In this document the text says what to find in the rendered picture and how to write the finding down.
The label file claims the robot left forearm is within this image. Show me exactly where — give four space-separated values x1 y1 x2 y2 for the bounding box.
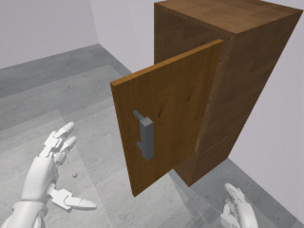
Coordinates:
1 199 48 228

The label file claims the cupboard door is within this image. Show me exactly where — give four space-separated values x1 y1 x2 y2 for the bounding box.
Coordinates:
110 39 224 198

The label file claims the robot right hand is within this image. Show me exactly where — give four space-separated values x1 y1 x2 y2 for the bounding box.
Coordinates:
220 182 258 228

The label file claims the handle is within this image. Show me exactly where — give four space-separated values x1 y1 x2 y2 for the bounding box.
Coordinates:
133 110 154 161

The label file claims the robot left hand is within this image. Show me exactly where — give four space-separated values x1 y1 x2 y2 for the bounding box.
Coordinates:
21 122 97 213

